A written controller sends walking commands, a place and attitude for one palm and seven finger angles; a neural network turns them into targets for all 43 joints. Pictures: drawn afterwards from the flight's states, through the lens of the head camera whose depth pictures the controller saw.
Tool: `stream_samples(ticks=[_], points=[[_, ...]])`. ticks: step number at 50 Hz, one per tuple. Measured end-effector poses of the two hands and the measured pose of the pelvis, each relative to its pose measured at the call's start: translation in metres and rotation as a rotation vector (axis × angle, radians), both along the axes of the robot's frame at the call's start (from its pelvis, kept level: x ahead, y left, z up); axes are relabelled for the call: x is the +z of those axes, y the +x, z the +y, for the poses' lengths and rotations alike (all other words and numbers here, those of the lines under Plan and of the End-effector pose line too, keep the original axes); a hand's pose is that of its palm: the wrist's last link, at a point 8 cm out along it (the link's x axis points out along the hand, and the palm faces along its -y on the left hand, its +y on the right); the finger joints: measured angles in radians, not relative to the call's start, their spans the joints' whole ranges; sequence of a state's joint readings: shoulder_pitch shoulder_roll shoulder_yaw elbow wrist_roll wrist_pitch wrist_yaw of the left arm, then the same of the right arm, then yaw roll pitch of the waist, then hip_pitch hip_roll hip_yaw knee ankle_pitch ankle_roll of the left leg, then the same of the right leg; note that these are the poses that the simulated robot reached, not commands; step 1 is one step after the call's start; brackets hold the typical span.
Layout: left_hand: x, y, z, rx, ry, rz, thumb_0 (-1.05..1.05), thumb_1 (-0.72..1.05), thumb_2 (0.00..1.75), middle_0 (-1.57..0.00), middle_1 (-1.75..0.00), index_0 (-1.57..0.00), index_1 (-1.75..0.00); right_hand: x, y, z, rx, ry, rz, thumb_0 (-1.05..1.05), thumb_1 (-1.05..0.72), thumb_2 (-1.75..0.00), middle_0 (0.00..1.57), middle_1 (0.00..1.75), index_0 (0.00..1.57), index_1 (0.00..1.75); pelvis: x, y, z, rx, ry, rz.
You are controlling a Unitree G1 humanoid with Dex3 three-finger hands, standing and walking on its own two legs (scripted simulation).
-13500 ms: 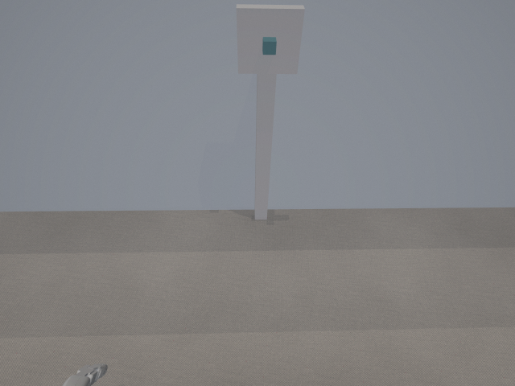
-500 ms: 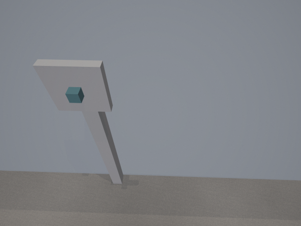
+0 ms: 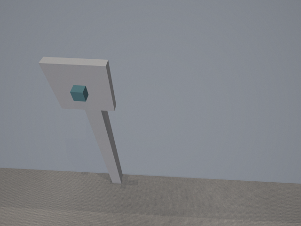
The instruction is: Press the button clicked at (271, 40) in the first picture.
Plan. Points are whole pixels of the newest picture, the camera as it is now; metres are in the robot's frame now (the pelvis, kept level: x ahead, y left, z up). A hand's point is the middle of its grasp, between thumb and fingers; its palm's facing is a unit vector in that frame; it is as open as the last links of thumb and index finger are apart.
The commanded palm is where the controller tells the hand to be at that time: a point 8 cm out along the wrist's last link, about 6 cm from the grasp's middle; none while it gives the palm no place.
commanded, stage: look again from close up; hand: left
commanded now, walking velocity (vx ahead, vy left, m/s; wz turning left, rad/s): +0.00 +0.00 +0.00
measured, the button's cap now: (80, 92) +0.45 +0.25 +0.10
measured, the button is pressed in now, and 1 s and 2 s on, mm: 0 0 0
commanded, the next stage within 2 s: raise the hand and make a fist in 0.04 s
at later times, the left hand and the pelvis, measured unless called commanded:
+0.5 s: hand (99, 203) +0.17 +0.14 +0.00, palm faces -0.06 -1.00 +0.06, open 5.8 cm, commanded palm +0.11 +0.23 -0.03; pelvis -0.05 +0.01 -0.05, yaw +0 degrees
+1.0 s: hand (75, 205) +0.16 +0.19 +0.00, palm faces +0.04 -1.00 +0.00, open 3.1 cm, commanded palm +0.13 +0.25 +0.02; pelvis -0.06 +0.02 -0.05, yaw -1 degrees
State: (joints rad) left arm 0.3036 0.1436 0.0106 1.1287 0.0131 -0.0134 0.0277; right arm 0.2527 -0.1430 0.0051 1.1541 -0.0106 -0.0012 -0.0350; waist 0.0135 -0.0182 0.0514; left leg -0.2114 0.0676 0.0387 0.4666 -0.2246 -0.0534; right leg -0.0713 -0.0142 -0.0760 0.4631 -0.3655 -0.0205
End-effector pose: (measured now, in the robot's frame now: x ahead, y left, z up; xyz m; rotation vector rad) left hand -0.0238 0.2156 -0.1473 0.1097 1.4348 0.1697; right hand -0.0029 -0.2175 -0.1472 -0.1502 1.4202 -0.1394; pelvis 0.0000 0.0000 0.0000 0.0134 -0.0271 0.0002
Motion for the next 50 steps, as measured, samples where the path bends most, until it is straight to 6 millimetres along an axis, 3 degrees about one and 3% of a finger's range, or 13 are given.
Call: stream_samples(ticks=[8,10,15,18,21,25,29,31,34,37,40,45,50], points=[[0.001,-0.008,0.002,0.005,0.009,0.003,0.0,0.91,0.89,-0.2,-0.3,-0.2,-0.29,0.0,-0.002,0.002,0.004,0.001,0.001,0.01,-0.92,-0.89,0.2,0.3,0.2,0.3,0.0,-0.003,0.003,0.002,-0.008,0.002],[0.018,0.019,0.008,0.047,0.031,-0.162,0.02,0.92,0.89,-0.2,-0.31,-0.2,-0.3,0.003,0.007,-0.003,0.012,-0.025,-0.098,0.02,-0.93,-0.89,0.2,0.3,0.2,0.3,-0.001,-0.006,0.005,-0.01,-0.01,0.003],[0.108,0.118,0.038,0.052,0.177,-0.779,0.04,0.97,0.89,-0.25,-0.36,-0.25,-0.35,0.013,0.054,-0.014,0.004,-0.065,-0.435,0.02,-0.92,-0.89,0.2,0.3,0.2,0.3,-0.007,-0.018,0.011,0.016,0.001,0.021],[0.157,0.171,0.023,-0.039,0.133,-1.137,0.03,0.96,0.89,-0.29,-0.42,-0.3,-0.41,0.023,0.088,-0.02,0.025,-0.083,-0.624,0.02,-0.91,-0.89,0.2,0.3,0.2,0.3,-0.015,-0.029,0.014,0.025,-0.001,0.063],[0.173,0.197,-0.003,-0.114,-0.019,-1.396,0.02,0.95,0.89,-0.36,-0.49,-0.36,-0.48,0.037,0.116,-0.024,0.051,-0.094,-0.764,0.02,-0.91,-0.89,0.2,0.3,0.2,0.3,-0.028,-0.04,0.012,0.008,0.004,0.12],[0.143,0.18,-0.021,-0.177,-0.199,-1.459,0.01,0.93,0.89,-0.46,-0.59,-0.46,-0.59,0.053,0.14,-0.027,0.104,-0.111,-0.856,0.02,-0.91,-0.89,0.2,0.3,0.2,0.3,-0.046,-0.051,0.007,-0.006,0.009,0.155],[0.103,0.133,-0.004,-0.104,-0.158,-1.285,0.01,0.91,0.89,-0.57,-0.71,-0.57,-0.7,0.059,0.156,-0.024,0.148,-0.125,-0.89,0.02,-0.9,-0.89,0.2,0.3,0.2,0.3,-0.057,-0.056,0.005,0.0,-0.001,0.156],[0.098,0.112,0.013,-0.06,-0.072,-1.253,0.01,0.91,0.89,-0.63,-0.77,-0.63,-0.76,0.057,0.16,-0.019,0.171,-0.124,-0.898,0.02,-0.9,-0.89,0.2,0.3,0.2,0.3,-0.062,-0.057,0.005,0.007,-0.012,0.16],[0.115,0.098,0.035,-0.046,0.054,-1.349,0.02,0.9,0.89,-0.71,-0.86,-0.71,-0.85,0.045,0.161,-0.006,0.21,-0.108,-0.893,0.01,-0.9,-0.89,0.2,0.3,0.2,0.3,-0.07,-0.062,0.005,0.023,-0.036,0.17],[0.144,0.109,0.038,-0.104,0.067,-1.529,0.02,0.91,0.9,-0.79,-0.95,-0.79,-0.94,0.025,0.154,0.009,0.236,-0.072,-0.869,0.01,-0.9,-0.89,0.2,0.3,0.2,0.3,-0.078,-0.069,0.007,0.037,-0.059,0.173],[0.16,0.136,0.024,-0.224,-0.038,-1.61,0.02,0.91,0.9,-0.87,-1.04,-0.87,-1.03,0.008,0.137,0.022,0.218,-0.032,-0.827,0.02,-0.9,-0.89,0.2,0.3,0.2,0.3,-0.08,-0.074,0.01,0.038,-0.068,0.174],[0.147,0.171,0.009,-0.291,-0.199,-1.38,0.01,0.9,0.9,-1.0,-1.19,-1.01,-1.18,0.002,0.099,0.029,0.099,-0.004,-0.731,0.02,-0.9,-0.89,0.21,0.3,0.21,0.3,-0.067,-0.071,0.017,0.014,-0.049,0.168],[0.155,0.165,0.032,-0.132,-0.091,-1.308,0.02,0.9,0.89,-1.14,-1.33,-1.14,-1.32,0.011,0.077,0.019,0.022,-0.044,-0.674,0.02,-0.9,-0.89,0.21,0.3,0.21,0.3,-0.052,-0.058,0.022,-0.011,-0.032,0.155]])
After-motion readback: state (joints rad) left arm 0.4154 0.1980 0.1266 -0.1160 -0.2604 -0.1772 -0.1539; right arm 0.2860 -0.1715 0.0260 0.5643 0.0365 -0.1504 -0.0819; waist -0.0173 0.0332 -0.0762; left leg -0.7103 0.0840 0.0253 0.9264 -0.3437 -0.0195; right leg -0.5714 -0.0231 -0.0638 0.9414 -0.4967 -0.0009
